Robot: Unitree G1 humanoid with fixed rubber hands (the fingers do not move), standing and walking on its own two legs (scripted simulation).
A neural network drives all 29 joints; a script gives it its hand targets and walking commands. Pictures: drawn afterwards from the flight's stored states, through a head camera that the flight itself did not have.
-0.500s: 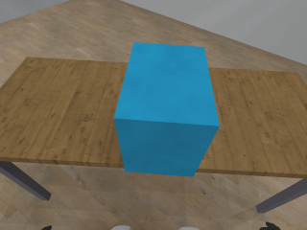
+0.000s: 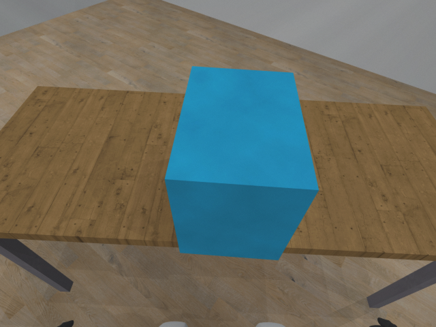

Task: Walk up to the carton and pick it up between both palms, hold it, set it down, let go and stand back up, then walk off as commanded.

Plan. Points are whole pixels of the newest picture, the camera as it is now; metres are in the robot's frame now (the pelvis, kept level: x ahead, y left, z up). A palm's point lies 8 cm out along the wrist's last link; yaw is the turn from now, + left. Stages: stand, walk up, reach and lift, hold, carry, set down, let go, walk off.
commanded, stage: walk up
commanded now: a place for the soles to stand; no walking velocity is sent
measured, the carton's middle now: (235, 164) +0.42 -0.02 +0.03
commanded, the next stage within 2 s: none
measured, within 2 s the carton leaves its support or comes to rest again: neither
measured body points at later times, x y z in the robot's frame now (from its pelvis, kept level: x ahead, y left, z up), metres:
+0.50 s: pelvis +0.02 +0.00 +0.00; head +0.03 +0.02 +0.45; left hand +0.10 +0.32 -0.12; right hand +0.12 -0.32 -0.09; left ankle +0.05 +0.12 -0.72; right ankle +0.01 -0.13 -0.70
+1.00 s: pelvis +0.04 +0.00 +0.00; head +0.06 +0.01 +0.45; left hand +0.10 +0.32 -0.12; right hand +0.15 -0.31 -0.10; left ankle +0.07 +0.12 -0.72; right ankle +0.03 -0.12 -0.70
